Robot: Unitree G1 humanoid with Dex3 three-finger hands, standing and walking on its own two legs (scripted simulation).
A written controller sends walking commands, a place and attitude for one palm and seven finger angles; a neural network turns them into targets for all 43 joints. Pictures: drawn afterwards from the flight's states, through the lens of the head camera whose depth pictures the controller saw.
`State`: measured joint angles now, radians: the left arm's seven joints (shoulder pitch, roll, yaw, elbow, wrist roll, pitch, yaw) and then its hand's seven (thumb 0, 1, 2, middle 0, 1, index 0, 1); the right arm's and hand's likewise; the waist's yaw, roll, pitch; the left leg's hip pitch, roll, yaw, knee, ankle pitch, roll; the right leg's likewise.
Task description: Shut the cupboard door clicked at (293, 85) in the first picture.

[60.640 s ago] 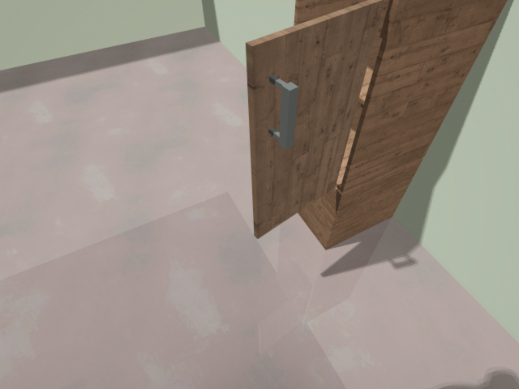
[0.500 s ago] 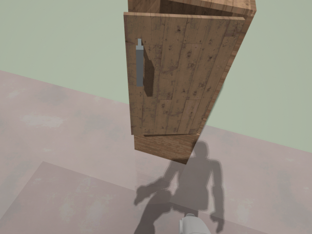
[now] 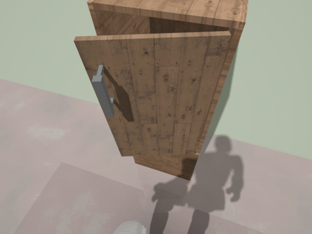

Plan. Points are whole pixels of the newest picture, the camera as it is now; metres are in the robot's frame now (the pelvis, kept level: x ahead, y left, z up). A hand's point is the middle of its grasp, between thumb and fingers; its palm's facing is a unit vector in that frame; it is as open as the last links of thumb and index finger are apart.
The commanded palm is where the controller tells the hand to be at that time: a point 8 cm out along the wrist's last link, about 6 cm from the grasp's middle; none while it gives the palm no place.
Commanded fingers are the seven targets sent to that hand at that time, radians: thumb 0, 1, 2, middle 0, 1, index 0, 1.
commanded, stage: come to a stop and stand still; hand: left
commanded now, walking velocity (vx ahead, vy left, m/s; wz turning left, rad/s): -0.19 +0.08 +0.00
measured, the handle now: (105, 92) +0.43 +0.17 +0.11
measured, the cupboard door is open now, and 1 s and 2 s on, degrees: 20 20 20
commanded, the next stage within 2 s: look again from close up in 1.10 s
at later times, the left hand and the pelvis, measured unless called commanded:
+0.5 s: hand out of the picture +0.01 +0.27 -0.18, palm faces +0.05 -0.98 -0.21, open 7.4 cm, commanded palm none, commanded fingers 0.00 0.90 0.90 -0.20 -0.30 -0.20 -0.30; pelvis -0.02 +0.06 +0.00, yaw +0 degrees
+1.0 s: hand out of the picture -0.01 +0.19 -0.17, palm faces +0.03 -0.98 -0.20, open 7.2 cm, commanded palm none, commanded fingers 0.00 0.90 0.90 -0.20 -0.30 -0.20 -0.30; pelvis -0.04 +0.01 +0.00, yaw +1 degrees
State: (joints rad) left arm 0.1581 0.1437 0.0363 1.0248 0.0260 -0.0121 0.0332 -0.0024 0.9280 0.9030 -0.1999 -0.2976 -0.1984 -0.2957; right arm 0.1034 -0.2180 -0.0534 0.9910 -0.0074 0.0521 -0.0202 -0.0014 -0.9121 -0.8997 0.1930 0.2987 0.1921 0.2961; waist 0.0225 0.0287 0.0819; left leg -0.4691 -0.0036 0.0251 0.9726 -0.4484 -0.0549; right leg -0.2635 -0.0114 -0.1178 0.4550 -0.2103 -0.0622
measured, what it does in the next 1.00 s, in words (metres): steps on the spot: left foot, then right foot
